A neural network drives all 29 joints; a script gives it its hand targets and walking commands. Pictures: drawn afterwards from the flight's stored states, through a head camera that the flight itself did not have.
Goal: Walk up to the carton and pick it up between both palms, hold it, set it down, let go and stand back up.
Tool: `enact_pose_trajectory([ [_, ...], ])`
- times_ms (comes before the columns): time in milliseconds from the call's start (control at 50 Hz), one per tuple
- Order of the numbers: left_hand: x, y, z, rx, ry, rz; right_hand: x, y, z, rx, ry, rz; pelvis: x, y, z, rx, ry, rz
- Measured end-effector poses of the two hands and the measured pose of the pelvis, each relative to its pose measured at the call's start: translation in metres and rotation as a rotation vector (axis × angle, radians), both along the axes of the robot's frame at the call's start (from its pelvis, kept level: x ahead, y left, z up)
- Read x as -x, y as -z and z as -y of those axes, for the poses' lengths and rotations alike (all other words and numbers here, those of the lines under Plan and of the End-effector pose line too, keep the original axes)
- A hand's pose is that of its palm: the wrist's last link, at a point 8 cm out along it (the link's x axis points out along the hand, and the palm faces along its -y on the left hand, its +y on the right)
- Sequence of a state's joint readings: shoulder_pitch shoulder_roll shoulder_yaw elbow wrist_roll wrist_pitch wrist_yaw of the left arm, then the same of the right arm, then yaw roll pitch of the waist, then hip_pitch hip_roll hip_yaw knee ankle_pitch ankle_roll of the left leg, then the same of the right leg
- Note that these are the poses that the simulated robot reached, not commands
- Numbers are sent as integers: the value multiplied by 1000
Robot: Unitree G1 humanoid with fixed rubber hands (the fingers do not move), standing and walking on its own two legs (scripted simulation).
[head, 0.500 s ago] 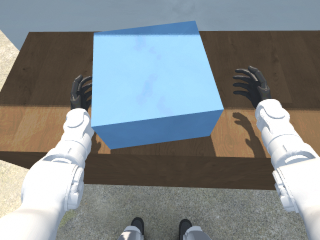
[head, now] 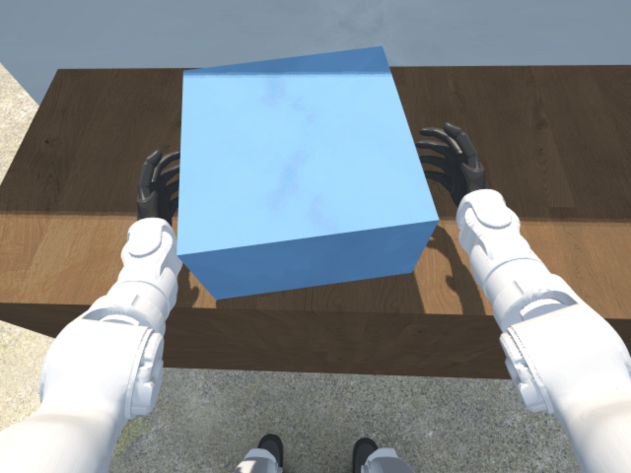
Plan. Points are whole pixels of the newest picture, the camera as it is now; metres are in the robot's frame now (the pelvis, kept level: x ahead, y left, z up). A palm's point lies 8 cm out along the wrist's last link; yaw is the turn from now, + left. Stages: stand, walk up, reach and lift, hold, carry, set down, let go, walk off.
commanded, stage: reach and lift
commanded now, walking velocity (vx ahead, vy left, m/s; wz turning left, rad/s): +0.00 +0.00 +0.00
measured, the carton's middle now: (299, 172) +0.52 +0.05 -0.01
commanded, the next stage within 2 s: none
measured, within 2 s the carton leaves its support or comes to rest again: neither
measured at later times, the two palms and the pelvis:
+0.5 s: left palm (157, 212) +0.44 +0.23 +0.02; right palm (462, 180) +0.48 -0.16 +0.04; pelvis +0.00 +0.01 +0.00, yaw +0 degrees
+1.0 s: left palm (157, 211) +0.44 +0.23 +0.02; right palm (452, 181) +0.48 -0.15 +0.03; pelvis +0.00 +0.01 +0.00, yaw +0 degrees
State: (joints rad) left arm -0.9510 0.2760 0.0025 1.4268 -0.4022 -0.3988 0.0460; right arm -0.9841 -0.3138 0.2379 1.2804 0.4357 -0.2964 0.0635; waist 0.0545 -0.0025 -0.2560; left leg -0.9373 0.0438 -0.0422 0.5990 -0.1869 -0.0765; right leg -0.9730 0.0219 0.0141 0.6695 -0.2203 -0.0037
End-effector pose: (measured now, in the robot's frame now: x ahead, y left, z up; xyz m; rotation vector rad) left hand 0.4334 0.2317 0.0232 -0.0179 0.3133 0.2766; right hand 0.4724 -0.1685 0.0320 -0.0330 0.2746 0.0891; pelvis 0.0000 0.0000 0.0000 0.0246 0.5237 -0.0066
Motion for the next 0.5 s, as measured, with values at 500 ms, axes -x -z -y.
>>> enact_pose_trajectory([
  [500, -3, 0, 0, -26, 13, 22, -5, -5, -4, 2, 46, 28, -3, 0, -5, 7, -1, -7],
])
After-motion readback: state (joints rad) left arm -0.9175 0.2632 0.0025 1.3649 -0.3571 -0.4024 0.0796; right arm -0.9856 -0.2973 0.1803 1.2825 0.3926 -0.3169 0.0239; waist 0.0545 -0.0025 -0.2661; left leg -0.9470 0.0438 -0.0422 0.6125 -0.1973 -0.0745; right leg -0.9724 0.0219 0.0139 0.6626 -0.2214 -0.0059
